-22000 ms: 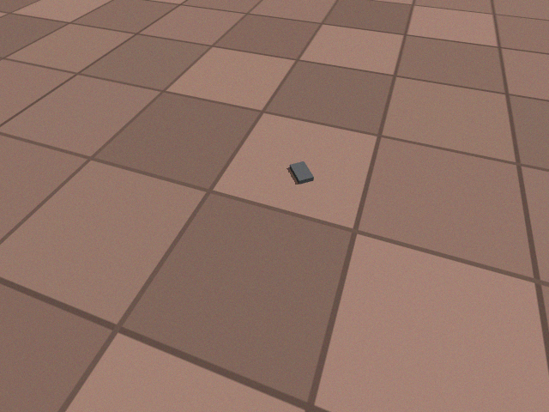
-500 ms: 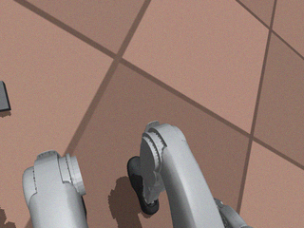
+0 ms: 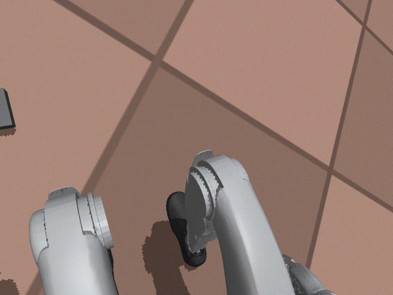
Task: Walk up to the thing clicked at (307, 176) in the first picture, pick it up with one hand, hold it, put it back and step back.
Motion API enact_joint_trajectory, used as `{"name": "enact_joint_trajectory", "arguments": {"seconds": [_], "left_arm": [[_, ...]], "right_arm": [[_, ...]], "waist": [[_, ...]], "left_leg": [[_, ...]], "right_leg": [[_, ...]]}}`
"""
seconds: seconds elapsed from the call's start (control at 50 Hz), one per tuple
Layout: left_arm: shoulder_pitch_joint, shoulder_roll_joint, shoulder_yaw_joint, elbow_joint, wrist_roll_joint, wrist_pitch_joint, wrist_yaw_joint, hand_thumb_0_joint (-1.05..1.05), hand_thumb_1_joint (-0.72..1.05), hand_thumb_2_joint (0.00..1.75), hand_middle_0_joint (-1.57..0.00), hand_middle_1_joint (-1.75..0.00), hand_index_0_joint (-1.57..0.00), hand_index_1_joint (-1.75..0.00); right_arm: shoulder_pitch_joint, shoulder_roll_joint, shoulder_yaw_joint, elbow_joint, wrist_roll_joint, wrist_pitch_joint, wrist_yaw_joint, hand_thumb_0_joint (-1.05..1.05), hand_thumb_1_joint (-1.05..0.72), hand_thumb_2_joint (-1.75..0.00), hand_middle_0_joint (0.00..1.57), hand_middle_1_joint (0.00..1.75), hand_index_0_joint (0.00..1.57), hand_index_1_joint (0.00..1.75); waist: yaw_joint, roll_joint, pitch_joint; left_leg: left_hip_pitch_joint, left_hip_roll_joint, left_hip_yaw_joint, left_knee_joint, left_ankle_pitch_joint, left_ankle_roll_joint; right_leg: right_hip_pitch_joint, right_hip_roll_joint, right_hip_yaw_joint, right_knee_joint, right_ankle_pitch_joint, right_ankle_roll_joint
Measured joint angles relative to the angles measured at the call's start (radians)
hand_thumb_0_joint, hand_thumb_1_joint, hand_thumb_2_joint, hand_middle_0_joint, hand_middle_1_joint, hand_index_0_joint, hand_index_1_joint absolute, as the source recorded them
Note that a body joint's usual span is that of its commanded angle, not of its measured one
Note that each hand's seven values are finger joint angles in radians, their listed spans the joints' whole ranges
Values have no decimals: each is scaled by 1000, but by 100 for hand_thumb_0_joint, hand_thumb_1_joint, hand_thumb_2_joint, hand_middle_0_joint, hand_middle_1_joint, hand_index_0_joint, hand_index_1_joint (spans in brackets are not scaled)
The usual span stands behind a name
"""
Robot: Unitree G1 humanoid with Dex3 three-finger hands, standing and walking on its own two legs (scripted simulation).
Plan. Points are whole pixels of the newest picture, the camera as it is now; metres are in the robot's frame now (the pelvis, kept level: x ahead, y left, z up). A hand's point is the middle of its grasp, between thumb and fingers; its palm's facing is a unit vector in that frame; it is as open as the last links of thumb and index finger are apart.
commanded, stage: approach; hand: left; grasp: from above
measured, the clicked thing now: out of the picture +0.49 +0.34 -0.31
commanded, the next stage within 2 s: rest palm in 0.80 s
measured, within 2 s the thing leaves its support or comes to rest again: neither
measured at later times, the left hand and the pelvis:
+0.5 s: hand out of the picture +0.48 +0.35 -0.19, palm faces -0.47 -0.09 -0.88, open 13.2 cm; pelvis +0.00 +0.00 +0.00, yaw +0 degrees
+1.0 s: hand out of the picture +0.47 +0.32 -0.20, palm faces -0.48 -0.09 -0.87, open 12.3 cm; pelvis +0.00 +0.00 +0.00, yaw +0 degrees
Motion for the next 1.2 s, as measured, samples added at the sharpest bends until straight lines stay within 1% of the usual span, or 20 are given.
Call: {"name": "enact_joint_trajectory", "arguments": {"seconds": [0.04,0.1,0.18,0.22,0.28,0.32,0.4,0.48,0.56,0.6,0.64,0.68,0.74,0.84,0.9,0.94,0.98,1.08,1.14,1.2], "left_arm": [[-13,-6,-18,-11,25,-25,23,0,-52,98,-11,-104,-11,-104],[-30,-21,-33,6,66,-35,72,0,-52,99,-11,-104,-11,-104],[-27,-32,-6,45,119,-8,137,0,-49,102,-13,-103,-12,-104],[-28,-32,3,69,133,18,162,0,-47,102,-14,-102,-14,-103],[-44,-32,2,125,123,61,183,0,-44,100,-15,-101,-15,-101],[-50,-27,3,151,111,84,180,0,-43,98,-16,-99,-16,-100],[-38,-8,20,147,92,99,145,0,-40,94,-18,-97,-18,-97],[-33,14,37,120,63,88,103,0,-38,91,-20,-95,-20,-95],[-31,22,33,65,60,68,69,0,-38,89,-21,-94,-21,-94],[-18,14,28,18,61,62,54,0,-38,89,-21,-94,-22,-94],[-8,-8,6,-26,57,64,43,0,-37,89,-22,-93,-22,-93],[-5,-31,-9,-39,47,64,39,0,-36,90,-23,-93,-23,-93],[6,-57,-14,-38,38,68,39,0,-34,91,-24,-92,-24,-93],[17,-76,-8,14,46,66,56,0,-29,91,-28,-90,-28,-91],[18,-71,0,43,61,52,77,0,-25,91,-31,-89,-30,-90],[12,-61,10,62,74,40,96,0,-24,89,-32,-88,-32,-89],[-1,-46,10,89,83,33,120,0,-25,88,-31,-87,-31,-88],[-42,-8,-6,175,99,27,176,0,-31,87,-26,-87,-26,-88],[-51,10,-15,204,112,30,197,0,-34,88,-24,-87,-23,-88],[-57,22,-14,221,116,35,219,0,-35,88,-23,-87,-22,-88]], "right_arm": [[-5,1,-2,6,-7,4,2,0,-91,-89,20,30,20,30],[-13,7,-6,6,-11,7,10,0,-91,-89,20,30,20,30],[-20,15,-9,-12,-10,6,20,0,-91,-89,20,30,20,30],[-20,18,-9,-23,-7,4,27,0,-91,-89,20,30,20,30],[-18,23,-3,-31,-1,-2,34,0,-91,-89,20,30,20,30],[-16,25,4,-36,3,-8,36,0,-91,-89,20,30,20,30],[-4,27,18,-40,11,-17,34,0,-91,-89,20,30,20,30],[13,28,32,-39,10,-15,28,0,-91,-89,20,30,20,30],[33,28,23,-29,5,-15,19,0,-91,-90,20,30,20,30],[45,26,11,-28,4,-10,18,0,-91,-90,20,30,20,30],[58,26,-3,-23,6,-5,19,0,-91,-90,20,30,20,30],[62,24,-11,-18,9,1,22,0,-91,-90,20,30,20,30],[58,20,-18,-21,15,10,23,0,-91,-90,20,30,20,30],[38,14,-12,-34,23,18,24,0,-91,-89,20,30,20,30],[24,13,-1,-37,22,16,23,0,-91,-89,20,30,20,30],[17,13,5,-39,19,10,21,0,-91,-89,20,30,20,30],[10,14,11,-38,13,3,19,0,-91,-89,20,30,20,30],[-5,19,28,-23,-3,-21,14,0,-90,-90,20,30,20,30],[-7,22,41,-16,-12,-37,11,0,-90,-90,20,30,20,30],[-4,25,52,-14,-21,-52,12,0,-90,-90,20,30,20,30]], "waist": [[3,-10,-11],[-9,-16,-37],[-36,-4,-68],[-47,6,-77],[-59,18,-81],[-64,24,-73],[-64,26,-45],[-58,17,-26],[-45,14,-23],[-38,17,-29],[-28,21,-42],[-25,27,-53],[-27,37,-66],[-38,38,-66],[-44,27,-55],[-47,17,-46],[-50,7,-38],[-65,-14,-22],[-72,-23,-12],[-81,-32,-2]], "left_leg": [[1,-4,-6,6,-8,0],[3,-7,-12,11,-21,1],[3,-7,-15,9,-34,6],[3,-6,-12,5,-34,9],[-1,-3,-2,-3,-26,14],[-5,-1,4,-7,-18,17],[-9,4,12,-10,-3,20],[-11,5,12,-7,6,18],[-18,2,4,-1,7,13],[-20,1,2,-1,2,12],[-19,0,4,-4,-4,11],[-15,-2,4,-9,-10,12],[-8,-2,2,-17,-17,13],[4,-1,1,-24,-18,12],[9,0,0,-23,-14,11],[8,0,0,-19,-8,10],[5,1,0,-13,-3,9],[-11,3,-1,5,6,10],[-18,6,-3,17,3,12],[-21,7,-5,27,-3,11]], "right_leg": [[6,-2,-6,1,-9,1],[15,-4,-11,1,-24,1],[19,-3,-15,-6,-35,1],[19,-3,-12,-9,-35,1],[12,-2,-3,-13,-29,5],[6,0,2,-15,-21,9],[-2,3,9,-15,-5,15],[-8,4,10,-10,6,14],[-11,3,3,-8,6,8],[-11,2,1,-9,1,6],[-10,0,2,-10,-6,5],[-5,-1,2,-14,-14,5],[2,-2,1,-23,-21,6],[13,0,0,-32,-20,7],[16,1,0,-30,-14,8],[14,1,-1,-26,-8,6],[10,2,-1,-19,-3,5],[-6,4,-2,-3,9,7],[-13,8,-3,5,10,9],[-17,9,-5,14,6,9]]}}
